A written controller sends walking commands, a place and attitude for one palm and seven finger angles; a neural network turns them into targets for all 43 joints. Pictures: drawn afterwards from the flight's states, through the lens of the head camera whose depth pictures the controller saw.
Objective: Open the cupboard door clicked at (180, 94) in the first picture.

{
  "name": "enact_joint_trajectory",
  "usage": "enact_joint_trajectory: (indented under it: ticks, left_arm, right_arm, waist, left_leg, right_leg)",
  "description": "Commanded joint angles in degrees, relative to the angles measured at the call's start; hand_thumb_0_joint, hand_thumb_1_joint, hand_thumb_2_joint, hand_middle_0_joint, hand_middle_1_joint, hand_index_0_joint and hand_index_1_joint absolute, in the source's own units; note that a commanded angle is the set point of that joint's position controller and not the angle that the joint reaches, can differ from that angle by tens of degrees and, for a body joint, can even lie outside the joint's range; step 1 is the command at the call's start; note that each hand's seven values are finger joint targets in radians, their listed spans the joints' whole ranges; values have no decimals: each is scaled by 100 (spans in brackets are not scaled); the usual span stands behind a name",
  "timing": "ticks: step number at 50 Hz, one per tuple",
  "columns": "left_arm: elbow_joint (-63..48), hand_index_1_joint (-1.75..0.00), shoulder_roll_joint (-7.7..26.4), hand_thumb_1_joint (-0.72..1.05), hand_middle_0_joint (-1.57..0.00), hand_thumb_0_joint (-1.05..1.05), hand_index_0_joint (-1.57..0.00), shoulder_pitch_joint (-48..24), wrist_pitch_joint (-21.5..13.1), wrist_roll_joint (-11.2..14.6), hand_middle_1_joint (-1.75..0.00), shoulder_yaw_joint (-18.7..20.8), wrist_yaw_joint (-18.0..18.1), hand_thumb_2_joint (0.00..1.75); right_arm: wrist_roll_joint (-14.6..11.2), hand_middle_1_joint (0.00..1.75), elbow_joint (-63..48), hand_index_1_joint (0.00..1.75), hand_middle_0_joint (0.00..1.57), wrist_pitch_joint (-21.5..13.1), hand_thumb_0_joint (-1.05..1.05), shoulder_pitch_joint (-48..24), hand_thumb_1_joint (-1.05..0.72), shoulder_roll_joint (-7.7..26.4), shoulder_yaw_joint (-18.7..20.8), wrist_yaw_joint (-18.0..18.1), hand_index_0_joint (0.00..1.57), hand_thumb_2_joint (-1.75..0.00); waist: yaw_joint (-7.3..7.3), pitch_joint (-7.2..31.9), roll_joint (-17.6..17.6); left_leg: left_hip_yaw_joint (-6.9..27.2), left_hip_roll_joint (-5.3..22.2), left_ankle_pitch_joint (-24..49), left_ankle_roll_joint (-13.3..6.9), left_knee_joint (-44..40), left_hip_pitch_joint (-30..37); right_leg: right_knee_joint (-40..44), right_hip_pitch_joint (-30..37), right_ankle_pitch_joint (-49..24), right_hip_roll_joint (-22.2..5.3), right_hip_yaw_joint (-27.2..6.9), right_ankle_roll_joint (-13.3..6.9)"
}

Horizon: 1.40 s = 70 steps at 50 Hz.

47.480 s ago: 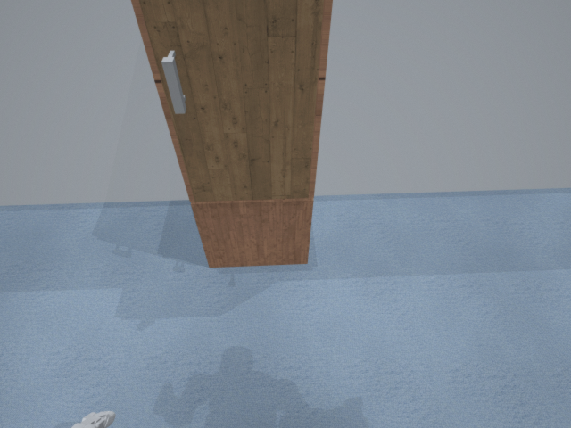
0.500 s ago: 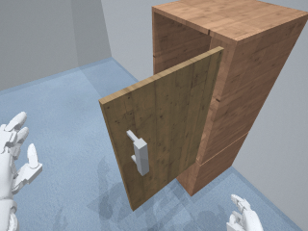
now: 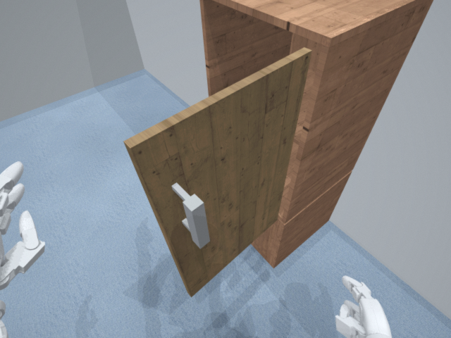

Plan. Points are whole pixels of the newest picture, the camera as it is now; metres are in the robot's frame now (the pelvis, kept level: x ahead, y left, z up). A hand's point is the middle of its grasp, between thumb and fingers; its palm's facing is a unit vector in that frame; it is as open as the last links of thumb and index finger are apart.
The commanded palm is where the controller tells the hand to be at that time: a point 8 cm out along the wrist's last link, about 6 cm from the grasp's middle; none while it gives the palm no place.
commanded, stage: step back with the hand held close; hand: left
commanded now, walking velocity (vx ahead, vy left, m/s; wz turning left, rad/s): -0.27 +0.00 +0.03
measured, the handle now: (190, 215) +0.30 +0.09 +0.08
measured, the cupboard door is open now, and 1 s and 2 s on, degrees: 94 94 94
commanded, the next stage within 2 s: stop stepping back and stand still in 0.82 s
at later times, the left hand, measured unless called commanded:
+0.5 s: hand out of the picture +0.12 +0.29 +0.15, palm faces +0.43 -0.78 -0.45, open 7.4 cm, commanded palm +0.05 +0.33 +0.17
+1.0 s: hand out of the picture +0.03 +0.26 +0.16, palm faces +0.30 -0.81 -0.50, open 7.4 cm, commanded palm -0.02 +0.31 +0.17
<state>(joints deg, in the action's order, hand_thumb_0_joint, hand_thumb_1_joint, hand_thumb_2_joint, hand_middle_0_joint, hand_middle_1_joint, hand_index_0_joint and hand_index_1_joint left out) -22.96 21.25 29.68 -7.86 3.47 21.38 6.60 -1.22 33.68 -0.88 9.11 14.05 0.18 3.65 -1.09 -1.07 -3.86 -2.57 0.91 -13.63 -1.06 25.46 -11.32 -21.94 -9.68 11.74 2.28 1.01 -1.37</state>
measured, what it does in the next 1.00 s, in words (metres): walks backwards: right foot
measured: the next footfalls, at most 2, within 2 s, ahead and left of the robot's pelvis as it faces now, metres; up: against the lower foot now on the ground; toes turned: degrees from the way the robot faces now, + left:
right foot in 0.78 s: -0.21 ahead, -0.09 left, +0.00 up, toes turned +0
left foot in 1.54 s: -0.14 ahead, +0.17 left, +0.00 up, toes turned +2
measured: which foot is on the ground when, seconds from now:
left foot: down 0.00-1.00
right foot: down 0.00-0.52, up 0.54-0.76, down 0.78-1.00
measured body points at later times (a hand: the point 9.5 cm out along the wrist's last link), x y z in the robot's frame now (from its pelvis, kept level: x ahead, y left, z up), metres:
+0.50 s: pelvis -0.08 +0.03 -0.02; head -0.07 +0.04 +0.43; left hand +0.09 +0.32 +0.17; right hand +0.08 -0.22 -0.10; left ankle +0.00 +0.10 -0.74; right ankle +0.00 -0.10 -0.74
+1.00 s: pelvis -0.17 +0.01 -0.02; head -0.16 +0.03 +0.43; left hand +0.01 +0.30 +0.19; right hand +0.00 -0.23 -0.09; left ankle -0.01 +0.10 -0.74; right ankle -0.25 -0.09 -0.74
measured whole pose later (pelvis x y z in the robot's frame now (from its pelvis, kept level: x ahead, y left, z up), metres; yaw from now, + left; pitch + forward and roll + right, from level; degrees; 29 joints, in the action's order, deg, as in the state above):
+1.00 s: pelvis -0.17 +0.01 -0.02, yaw -2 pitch -1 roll -4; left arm -32.2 28.6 34.5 -12.9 4.6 25.1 6.6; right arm -1.1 34.5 -3.1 9.4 12.4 -1.0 3.8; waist 1.1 -1.3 -1.6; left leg -0.6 3.2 0.9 -1.5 27.8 -27.4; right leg -28.5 -5.5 22.1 6.3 0.2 -1.7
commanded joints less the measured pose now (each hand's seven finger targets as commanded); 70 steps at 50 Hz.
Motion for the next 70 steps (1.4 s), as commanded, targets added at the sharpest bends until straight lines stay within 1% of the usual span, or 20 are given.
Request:
enact_joint_trajectory:
  ticks: [1, 11, 17, 21, 24, 27, 34, 36, 40, 43, 47, 53, 57, 60, 62, 65, 66, 67, 68, 70]
  left_arm:
    - [-1476, -30, 1376, 90, -20, 0, -20, -31, -355, -42, -30, 927, 177, 90]
    - [-1824, -30, 1261, 90, -20, 0, -20, 440, -471, -81, -30, 1086, 282, 90]
    - [-1675, -30, 1156, 90, -20, 0, -20, 123, -584, -192, -30, 1035, 315, 90]
    - [-1941, -30, 1285, 90, -20, 0, -20, -170, -675, -205, -30, 1012, 386, 90]
    - [-2041, -30, 1283, 90, -20, 0, -20, -124, -746, -209, -30, 1055, 446, 90]
    - [-2099, -30, 1263, 90, -20, 0, -20, -93, -823, -315, -30, 1283, 430, 90]
    - [-1850, -30, 944, 90, -20, 0, -20, -42, -749, -114, -30, 753, 360, 90]
    - [-1984, -30, 1043, 90, -20, 0, -20, -161, -755, -87, -30, 753, 350, 90]
    - [-2025, -30, 1545, 90, -20, 0, -20, -247, -894, 45, -30, 1103, 264, 90]
    - [-1905, -30, 1687, 90, -20, 0, -20, 55, -839, 140, -30, 1332, 244, 90]
    - [-1746, -30, 1663, 90, -20, 0, -20, 522, -782, 156, -30, 1357, 169, 90]
    - [-1403, -30, 1455, 90, -20, 0, -20, -178, -683, 35, -30, 948, 252, 90]
    - [-1588, -30, 1406, 90, -20, 0, -20, -924, -681, -53, -30, 779, 267, 90]
    - [-1893, -30, 1365, 90, -20, 0, -20, -836, -711, -73, -30, 962, 280, 90]
    - [-2110, -30, 1541, 90, -20, 0, -20, -540, -747, -52, -30, 1162, 282, 90]
    - [-2185, -30, 1372, 90, -20, 0, -20, 522, -606, -2, -30, 1095, 203, 90]
    - [-2127, -30, 1454, 90, -20, 0, -20, 850, -532, 0, -30, 1193, 201, 90]
    - [-2337, -30, 1426, 90, -20, 0, -20, 769, -462, 22, -30, 1103, 169, 90]
    - [-2416, -30, 1557, 90, -20, 0, -20, 368, -395, 26, -30, 1222, 181, 90]
    - [-1490, -30, 1300, 90, -20, 0, -20, -235, -306, -12, -30, 1056, 236, 90]
  right_arm:
    - [-12, 30, -1021, 30, 20, -137, 0, -513, -90, 606, 321, 84, 20, -90]
    - [12, 30, -1203, 30, 20, -203, 0, -364, -90, 632, 349, 104, 20, -90]
    - [23, 30, -1171, 30, 20, -382, 0, -197, -90, 653, 342, 113, 20, -90]
    - [70, 30, -1044, 30, 20, -475, 0, -128, -90, 657, 340, 88, 20, -90]
    - [91, 30, -1010, 30, 20, -532, 0, -124, -90, 659, 281, 108, 20, -90]
    - [118, 30, -1063, 30, 20, -657, 0, -185, -90, 668, 308, 157, 20, -90]
    - [219, 30, -615, 30, 20, -903, 0, -176, -90, 491, 261, -33, 20, -90]
    - [224, 30, -524, 30, 20, -901, 0, -280, -90, 516, 254, -50, 20, -90]
    - [185, 30, -578, 30, 20, -711, 0, -471, -90, 510, 235, -59, 20, -90]
    - [-32, 30, -743, 30, 20, -614, 0, -525, -90, 432, 267, -13, 20, -90]
    - [15, 30, -864, 30, 20, -501, 0, -606, -90, 412, 128, 60, 20, -90]
    - [97, 30, -741, 30, 20, -579, 0, -306, -90, 553, 192, 210, 20, -90]
    - [122, 30, -589, 30, 20, -724, 0, -189, -90, 562, 191, 275, 20, -90]
    - [171, 30, -701, 30, 20, -920, 0, -281, -90, 613, 189, 229, 20, -90]
    - [237, 30, -706, 30, 20, -1010, 0, -211, -90, 423, 211, 151, 20, -90]
    - [216, 30, -788, 30, 20, -954, 0, -204, -90, 312, 238, -44, 20, -90]
    - [160, 30, -741, 30, 20, -866, 0, -67, -90, 296, 257, -62, 20, -90]
    - [186, 30, -676, 30, 20, -676, 0, -142, -90, 343, 283, -67, 20, -90]
    - [258, 30, -537, 30, 20, -546, 0, -223, -90, 381, 280, -62, 20, -90]
    - [204, 30, -442, 30, 20, -562, 0, -229, -90, 299, 208, 21, 20, -90]
  waist:
    - [31, 1046, 359]
    - [32, 881, -300]
    - [134, 389, 247]
    - [202, 334, 608]
    - [204, 382, 76]
    - [60, 638, -1218]
    - [119, 499, -776]
    - [68, 651, -950]
    - [8, 1218, 116]
    - [45, 1768, 1288]
    - [146, 946, 231]
    - [291, -390, 65]
    - [340, -572, -34]
    - [105, -32, -1584]
    - [-34, 611, -1627]
    - [-129, 1265, -915]
    - [-40, 1300, 12]
    - [45, 929, 948]
    - [76, 641, 1205]
    - [284, -142, 1228]
  left_leg:
    - [364, 330, 1935, -90, -29, 197]
    - [721, 651, 740, -253, -415, -1251]
    - [781, 538, -1743, -363, -330, -2299]
    - [668, 180, -1481, -178, 547, -1328]
    - [1011, 426, -1618, -240, -153, -1427]
    - [2101, 1535, -3027, -712, -1852, -3139]
    - [1650, 1347, -1227, -527, -1693, -1089]
    - [1318, 1149, -413, -355, -1445, -541]
    - [373, 564, 1242, 49, -185, 519]
    - [-27, 222, 1682, -30, 728, 955]
    - [199, 126, 1225, 7, 687, 473]
    - [581, 105, -663, 263, 721, 621]
    - [832, 159, -804, 259, 444, 620]
    - [2311, 875, -3436, 326, -2617, -873]
    - [2092, 987, -3111, 558, -2818, -984]
    - [479, 323, -1414, 551, -1518, -720]
    - [-164, -155, -782, 476, 14, -28]
    - [15, -370, -369, 401, 1940, 301]
    - [143, -353, -309, 406, 3289, -250]
    - [550, 37, -571, 337, 3533, -1372]
  right_leg:
    - [-119, 287, -2522, -704, -514, 106]
    - [-934, 531, -1404, -431, -519, 139]
    - [-727, 249, -54, -552, -927, 77]
    - [217, -1137, 1163, -969, -1376, -196]
    - [-243, -1012, 1180, -625, -841, -25]
    - [-2723, 866, 534, 170, -135, 288]
    - [-1660, -351, 1757, 172, -50, 104]
    - [-488, -215, 1199, 131, -23, 42]
    - [376, -598, -733, -488, -524, -42]
    - [67, -604, -3329, -793, -443, 567]
    - [36, -1106, -2303, -845, -482, 367]
    - [1058, -2664, 2862, -529, -581, -246]
    - [650, -2603, 2520, -356, -266, -241]
    - [-1307, -374, 2211, 705, 221, 9]
    - [-2105, 366, 2171, 790, 223, -64]
    - [-271, 1093, 1841, 505, 391, -171]
    - [676, 184, 1658, -137, -139, -225]
    - [1361, -1523, 2187, -1206, -1462, -521]
    - [1569, -2267, 2532, -1933, -1905, -990]
    - [1584, -2147, 3256, -1789, -2006, -935]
